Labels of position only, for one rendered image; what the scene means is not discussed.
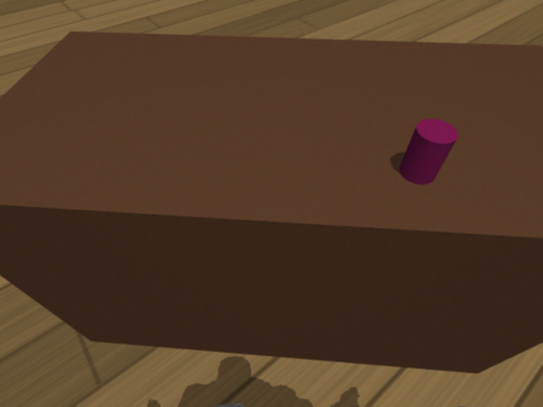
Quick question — can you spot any can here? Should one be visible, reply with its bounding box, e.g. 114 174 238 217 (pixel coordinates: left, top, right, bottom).
399 119 458 185

